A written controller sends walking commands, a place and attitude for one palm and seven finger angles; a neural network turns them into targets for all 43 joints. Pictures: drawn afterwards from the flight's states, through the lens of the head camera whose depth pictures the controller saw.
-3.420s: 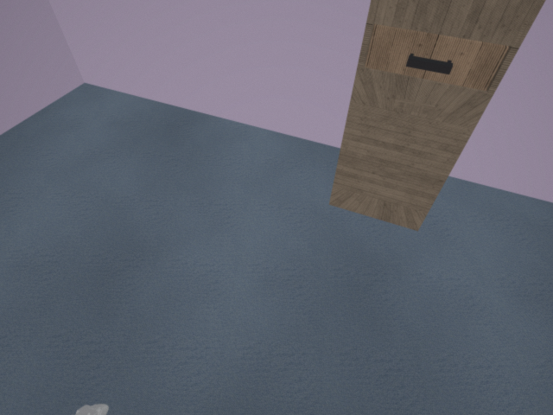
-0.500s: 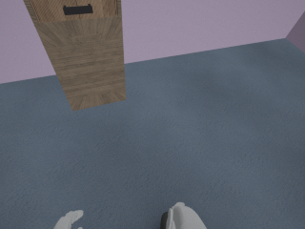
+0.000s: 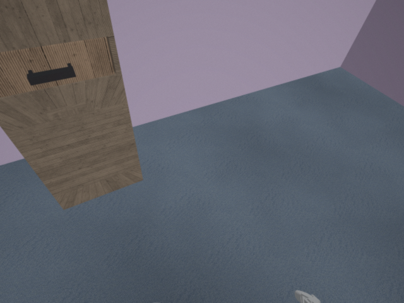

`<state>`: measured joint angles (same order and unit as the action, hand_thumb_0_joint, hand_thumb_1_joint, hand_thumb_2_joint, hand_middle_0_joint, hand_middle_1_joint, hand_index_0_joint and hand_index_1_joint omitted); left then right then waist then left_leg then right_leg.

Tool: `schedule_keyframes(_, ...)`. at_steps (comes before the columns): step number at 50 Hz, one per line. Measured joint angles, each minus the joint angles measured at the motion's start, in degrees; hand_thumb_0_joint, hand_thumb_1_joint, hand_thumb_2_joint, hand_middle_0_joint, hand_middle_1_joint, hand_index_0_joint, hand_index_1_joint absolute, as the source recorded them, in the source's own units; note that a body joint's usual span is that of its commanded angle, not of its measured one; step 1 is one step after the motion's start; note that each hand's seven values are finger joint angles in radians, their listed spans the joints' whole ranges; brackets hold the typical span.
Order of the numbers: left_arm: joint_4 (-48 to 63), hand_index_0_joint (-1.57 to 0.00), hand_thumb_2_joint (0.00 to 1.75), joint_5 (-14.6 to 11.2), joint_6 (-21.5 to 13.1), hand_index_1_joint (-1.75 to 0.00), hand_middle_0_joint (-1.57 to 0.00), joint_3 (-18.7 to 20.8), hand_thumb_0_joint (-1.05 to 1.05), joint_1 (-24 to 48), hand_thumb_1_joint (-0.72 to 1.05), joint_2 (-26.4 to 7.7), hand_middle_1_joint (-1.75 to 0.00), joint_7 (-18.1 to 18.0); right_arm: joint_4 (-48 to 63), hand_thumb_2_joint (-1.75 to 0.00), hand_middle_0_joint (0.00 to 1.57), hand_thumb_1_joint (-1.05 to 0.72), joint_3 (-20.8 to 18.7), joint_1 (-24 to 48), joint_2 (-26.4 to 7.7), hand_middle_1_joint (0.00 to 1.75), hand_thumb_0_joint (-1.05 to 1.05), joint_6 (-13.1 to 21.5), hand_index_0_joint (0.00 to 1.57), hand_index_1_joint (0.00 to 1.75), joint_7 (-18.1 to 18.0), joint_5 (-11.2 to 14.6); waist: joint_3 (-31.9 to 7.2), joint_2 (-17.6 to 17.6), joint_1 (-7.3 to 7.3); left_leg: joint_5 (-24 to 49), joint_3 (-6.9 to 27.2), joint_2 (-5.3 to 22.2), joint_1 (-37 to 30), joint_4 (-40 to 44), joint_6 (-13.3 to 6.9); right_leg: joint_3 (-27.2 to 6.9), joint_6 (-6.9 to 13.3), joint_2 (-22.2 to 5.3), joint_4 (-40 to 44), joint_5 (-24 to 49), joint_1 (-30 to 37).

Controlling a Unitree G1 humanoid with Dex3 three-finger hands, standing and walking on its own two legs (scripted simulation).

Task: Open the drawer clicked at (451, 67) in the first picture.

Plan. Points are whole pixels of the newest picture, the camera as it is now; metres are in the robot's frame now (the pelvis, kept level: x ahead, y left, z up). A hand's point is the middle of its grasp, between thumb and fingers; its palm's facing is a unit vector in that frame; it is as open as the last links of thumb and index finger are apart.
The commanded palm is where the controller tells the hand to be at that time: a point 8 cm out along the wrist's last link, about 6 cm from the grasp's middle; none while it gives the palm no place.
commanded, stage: walk to a spot facing it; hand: left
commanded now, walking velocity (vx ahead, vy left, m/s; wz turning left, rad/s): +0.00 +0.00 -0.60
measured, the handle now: (51, 72) +0.71 +0.56 +0.02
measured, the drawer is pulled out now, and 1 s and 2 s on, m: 0.00 0.00 0.00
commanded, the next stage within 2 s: turn to face it in 0.34 s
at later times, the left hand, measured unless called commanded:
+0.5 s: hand (167, 231) +0.32 +0.12 -0.16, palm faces -0.32 -0.91 -0.24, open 7.4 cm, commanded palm none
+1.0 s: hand (142, 246) +0.27 +0.18 -0.17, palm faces -0.09 -0.98 -0.17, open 7.4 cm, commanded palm none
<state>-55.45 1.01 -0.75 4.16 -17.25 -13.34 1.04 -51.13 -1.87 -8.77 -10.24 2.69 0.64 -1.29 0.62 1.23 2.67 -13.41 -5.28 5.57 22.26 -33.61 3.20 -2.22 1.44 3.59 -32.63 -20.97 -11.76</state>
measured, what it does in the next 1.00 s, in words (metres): walks ahead: right foot, then left foot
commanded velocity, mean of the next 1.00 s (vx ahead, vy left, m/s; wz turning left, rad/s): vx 0.00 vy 0.00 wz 0.11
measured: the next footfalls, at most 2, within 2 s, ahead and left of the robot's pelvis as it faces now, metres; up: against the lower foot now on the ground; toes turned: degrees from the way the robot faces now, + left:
right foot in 0.44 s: +0.19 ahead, -0.14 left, +0.00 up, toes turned -26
left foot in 0.84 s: +0.24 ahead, +0.06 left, +0.00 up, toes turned -2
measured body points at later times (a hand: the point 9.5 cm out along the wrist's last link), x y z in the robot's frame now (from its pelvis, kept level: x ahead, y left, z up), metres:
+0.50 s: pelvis +0.13 -0.03 -0.01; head +0.17 -0.05 +0.43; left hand +0.33 +0.17 -0.14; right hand +0.03 -0.27 -0.17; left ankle +0.08 +0.13 -0.68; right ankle +0.15 -0.13 -0.73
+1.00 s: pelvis +0.18 +0.00 +0.01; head +0.22 +0.03 +0.45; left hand +0.28 +0.23 -0.16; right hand +0.17 -0.24 -0.13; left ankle +0.20 +0.06 -0.73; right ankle +0.12 -0.15 -0.65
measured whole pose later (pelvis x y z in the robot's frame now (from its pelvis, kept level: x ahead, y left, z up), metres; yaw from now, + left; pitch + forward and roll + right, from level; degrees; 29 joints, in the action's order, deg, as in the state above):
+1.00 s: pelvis +0.18 +0.00 +0.01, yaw -7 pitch +1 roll -2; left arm -55.8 0.8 3.4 4.6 -10.1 -12.2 -1.1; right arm -55.6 -2.3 -15.6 -8.6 -0.9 -0.5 -1.4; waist 3.7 2.4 -1.5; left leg -15.5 -5.9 0.9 18.0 -32.1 -4.2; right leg 3.5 -3.9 -4.1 -63.4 -24.2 -27.6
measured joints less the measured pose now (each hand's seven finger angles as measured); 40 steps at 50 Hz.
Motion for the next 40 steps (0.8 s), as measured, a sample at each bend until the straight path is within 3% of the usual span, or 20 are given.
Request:
schedule_keyframes(3, -1.2, -0.2, 0.89, -0.1, 1.1, -0.3, -0.2, 0.8, 0.01, -1.1, 0.91, -0.6, -0.3, 0.0, 0.5, -0.9, 0.2, -0.91, 0.8, 1.1, 0.6, 0.3, 0.01, 0.9, 0.2, 0.3, -0.4, -0.5, 0.3, 1.2, 0.4, -1.6, -3.4, 0.2, -1.8, -2.4, -3.6, 0.3, -0.6, -1.0, -18.9, -6.8, -6.3)
schedule_keyframes(5, -1.9, -0.2, 0.9, 0.2, 1.8, -0.3, -0.2, 1.2, 0.01, -1.0, 0.91, -0.8, -0.3, 0.4, 0.7, -0.9, 0.2, -0.91, 1.2, 0.5, 1.2, 0.3, 0.01, 1.1, 0.2, 0.3, -0.7, -0.4, 0.6, 1.3, 0.06, -2.7, -5.3, 0.8, -4.6, -0.7, -4.1, 2.6, -1.4, -2.4, -29.7, -5.6, -11.1)
schedule_keyframes(8, -1.2, -0.2, 0.9, 0.4, 2.6, -0.3, -0.2, 1.5, 0.01, 0.2, 0.91, -1.0, -0.3, 0.9, -0.4, -0.9, 0.2, -0.91, 1.4, -1.1, 1.9, 0.3, 0.01, 1.0, 0.2, 0.3, -1.3, -0.3, 1.4, 1.4, -0.1, -2.4, -7.9, 1.4, -8.7, 3.5, -3.7, 4.9, -2.9, -5.1, -36.0, -1.5, -16.6)
schedule_keyframes(11, 0.0, -0.19, 0.9, 0.3, 3.4, -0.3, -0.2, 1.7, 0.01, 1.8, 0.91, -0.5, -0.3, 1.0, -1.6, -0.9, 0.21, -0.93, 0.3, -2.9, 1.6, 0.3, 0.0, 0.6, 0.21, 0.3, -2.1, 0.2, 2.2, 1.1, -0.65, -2.7, -10.2, 2.0, -11.6, 6.0, -3.5, 5.9, -3.9, -6.9, -34.7, 1.2, -19.8)
schedule_keyframes(15, 1.3, -0.19, 0.9, 0.4, 4.3, -0.3, -0.2, 1.7, 0.01, 5.0, 0.91, 0.2, -0.3, 1.1, -3.4, -0.9, 0.2, -0.94, -0.6, -4.9, -0.1, 0.3, -0.01, -0.7, 0.21, 0.3, -1.9, -0.1, 3.6, 0.7, -1.83, -4.6, -13.1, 2.8, -14.3, 6.4, -2.7, 7.2, -4.5, -8.4, -25.7, 3.7, -20.3)
schedule_keyframes(21, 3.4, -0.19, 0.9, 0.6, 3.7, -0.3, -0.2, 0.9, 0.01, 9.5, 0.91, 1.1, -0.3, 1.1, -5.0, -0.9, 0.2, -0.92, -2.1, -7.9, -2.3, 0.3, 0.0, -2.6, 0.2, 0.3, -1.4, -0.3, 5.6, -1.0, -4.1, -11.1, -17.2, 5.7, -16.1, -0.3, 0.1, 9.8, -2.7, -6.8, -8.9, 4.9, -14.1)
schedule_keyframes(23, 4.2, -0.2, 0.9, 0.7, 1.9, -0.3, -0.2, 0.5, 0.01, 10.5, 0.91, 0.7, -0.3, 0.8, -5.2, -0.9, 0.2, -0.92, -2.3, -9.2, -2.9, 0.3, 0.0, -3.3, 0.2, 0.3, -1.0, 0.1, 5.7, -1.5, -4.33, -14.5, -15.1, 7.4, -12.6, -11.0, 0.9, 10.0, -0.5, -5.9, -5.5, 8.5, -11.8)
schedule_keyframes(24, 4.3, -0.2, 0.9, 0.3, 1.1, -0.3, -0.2, 0.2, 0.01, 11.2, 0.91, 0.8, -0.3, 0.4, -5.4, -0.9, 0.2, -0.92, -2.3, -8.9, -3.3, 0.3, 0.01, -4.0, 0.2, 0.3, -1.2, 0.4, 6.3, -2.2, -4.51, -17.0, -10.8, 7.0, -9.3, -18.6, 1.0, 10.0, 0.7, -5.4, -7.6, 6.7, -12.3)
schedule_keyframes(26, 4.4, -0.2, 0.9, -0.2, 0.6, -0.3, -0.2, -0.4, 0.01, 11.8, 0.91, 1.2, -0.3, -0.5, -6.0, -0.9, 0.2, -0.92, -2.0, -7.9, -3.5, 0.3, 0.01, -5.1, 0.2, 0.3, -1.8, 0.7, 6.8, -2.8, -4.89, -19.1, -3.5, 4.3, -3.4, -30.9, 0.8, 9.8, 2.1, -4.9, -8.6, 4.0, -11.5)
schedule_keyframes(28, 3.9, -0.2, 0.89, -0.2, 0.8, -0.3, -0.2, -1.0, 0.01, 11.8, 0.9, 1.6, -0.3, -1.4, -6.3, -0.9, 0.2, -0.92, -1.6, -6.9, -3.2, 0.3, 0.01, -5.5, 0.2, 0.3, -2.0, 0.5, 6.2, -3.0, -5.09, -16.2, 0.1, 2.4, 0.9, -36.8, 0.6, 9.5, 1.8, -4.4, -6.1, 4.3, -9.5)
schedule_keyframes(30, 2.9, -0.2, 0.89, -0.1, 0.9, -0.3, -0.2, -1.7, 0.01, 11.7, 0.9, 2.3, -0.3, -1.9, -6.3, -0.9, 0.2, -0.92, -1.1, -6.4, -2.6, 0.3, 0.01, -5.4, 0.2, 0.3, -1.9, 0.3, 5.0, -3.3, -5.69, -12.7, 1.8, 1.5, 3.2, -35.7, 0.4, 9.8, 1.7, -4.1, -2.8, 5.4, -7.4)
schedule_keyframes(33, 1.6, -0.2, 0.89, 0.0, 1.1, -0.3, -0.2, -2.7, 0.01, 11.6, 0.9, 3.3, -0.3, -2.1, -6.2, -0.9, 0.2, -0.92, -0.3, -6.9, -1.1, 0.3, 0.01, -5.1, 0.2, 0.3, -1.6, 0.4, 3.0, -3.2, -6.37, -10.5, 2.1, 0.7, 3.4, -27.3, 0.1, 11.0, 1.7, -4.3, 0.7, 6.2, -4.8)
schedule_keyframes(40, 1.5, -0.2, 0.89, 0.0, 1.6, -0.3, -0.21, -2.9, 0.01, 11.2, 0.9, 5.1, -0.3, -2.2, -7.0, -0.9, 0.2, -0.93, 0.2, -7.6, 2.1, 0.3, 0.01, -5.9, 0.2, 0.3, -0.5, 0.4, 2.1, -0.9, -5.09, -9.0, -1.5, -0.6, -1.2, -11.7, -0.2, 15.5, -0.1, -6.8, 0.1, 4.0, -2.2)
